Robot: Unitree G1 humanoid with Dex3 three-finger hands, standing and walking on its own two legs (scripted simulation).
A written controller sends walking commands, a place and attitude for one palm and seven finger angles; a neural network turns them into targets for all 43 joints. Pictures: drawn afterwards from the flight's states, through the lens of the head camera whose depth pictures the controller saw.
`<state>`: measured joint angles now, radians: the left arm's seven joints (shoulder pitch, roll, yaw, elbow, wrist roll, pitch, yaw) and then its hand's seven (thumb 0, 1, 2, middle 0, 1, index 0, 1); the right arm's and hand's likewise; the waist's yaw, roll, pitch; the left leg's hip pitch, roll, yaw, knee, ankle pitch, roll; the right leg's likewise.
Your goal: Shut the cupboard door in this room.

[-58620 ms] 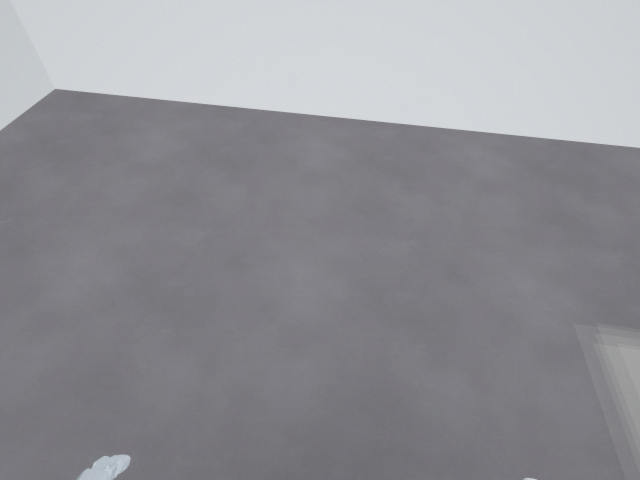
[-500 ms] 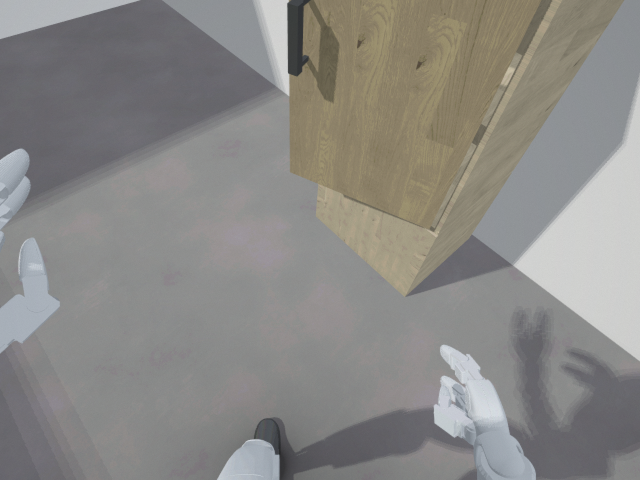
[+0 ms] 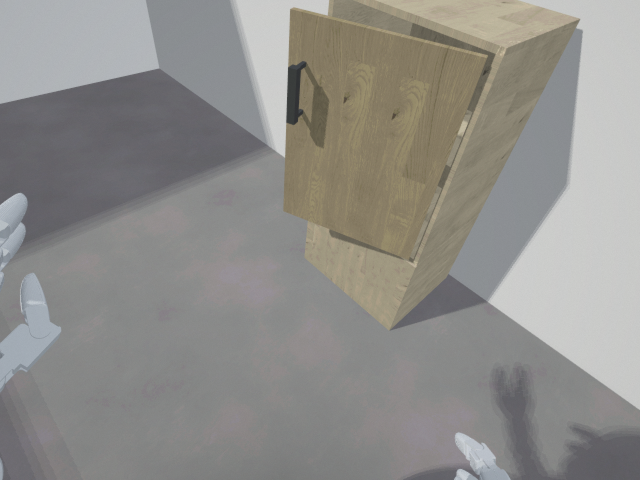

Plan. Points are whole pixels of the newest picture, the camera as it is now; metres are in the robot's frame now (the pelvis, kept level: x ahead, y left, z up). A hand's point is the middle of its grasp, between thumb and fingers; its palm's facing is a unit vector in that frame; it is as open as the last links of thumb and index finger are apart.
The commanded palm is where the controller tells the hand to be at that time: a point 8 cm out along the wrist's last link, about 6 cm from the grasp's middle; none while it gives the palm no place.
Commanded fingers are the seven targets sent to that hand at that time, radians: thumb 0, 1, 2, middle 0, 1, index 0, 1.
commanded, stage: stop stepping back and stand still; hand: left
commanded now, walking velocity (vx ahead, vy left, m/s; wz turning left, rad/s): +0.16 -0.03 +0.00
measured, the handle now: (297, 92) +0.95 +0.07 +0.05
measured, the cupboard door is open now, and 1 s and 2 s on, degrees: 21 21 21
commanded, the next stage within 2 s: let the arm hang, fingers relaxed in 0.20 s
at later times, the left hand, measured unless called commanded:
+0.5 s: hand out of the picture +0.16 +0.21 -0.14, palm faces -0.02 -0.96 -0.27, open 7.4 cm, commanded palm none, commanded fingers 0.00 0.90 0.90 -0.20 -0.30 -0.20 -0.30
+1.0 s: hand out of the picture +0.00 +0.24 -0.17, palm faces +0.06 -0.98 -0.21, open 7.4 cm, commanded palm none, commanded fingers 0.00 0.90 0.90 -0.20 -0.30 -0.20 -0.30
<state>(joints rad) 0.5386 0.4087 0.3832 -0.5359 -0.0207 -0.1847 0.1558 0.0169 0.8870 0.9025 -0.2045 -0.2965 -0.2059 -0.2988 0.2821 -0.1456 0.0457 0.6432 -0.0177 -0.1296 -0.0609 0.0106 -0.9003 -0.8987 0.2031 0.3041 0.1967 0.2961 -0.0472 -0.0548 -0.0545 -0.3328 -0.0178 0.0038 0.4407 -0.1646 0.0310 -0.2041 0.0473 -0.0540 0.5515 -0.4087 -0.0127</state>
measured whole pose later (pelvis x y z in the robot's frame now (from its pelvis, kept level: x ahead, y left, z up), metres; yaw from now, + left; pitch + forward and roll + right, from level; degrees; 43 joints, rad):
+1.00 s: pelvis +0.01 +0.05 +0.00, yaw +2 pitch -2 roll +0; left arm 0.30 0.19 0.01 1.10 0.01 0.01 0.02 0.00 0.91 0.90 -0.20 -0.29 -0.20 -0.30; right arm 0.27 -0.16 0.01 1.08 -0.01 0.01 -0.03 0.00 -0.91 -0.90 0.20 0.30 0.20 0.30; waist 0.00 0.00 0.02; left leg -0.18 -0.01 0.06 0.41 -0.19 0.04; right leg -0.11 -0.01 -0.01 0.38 -0.23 0.01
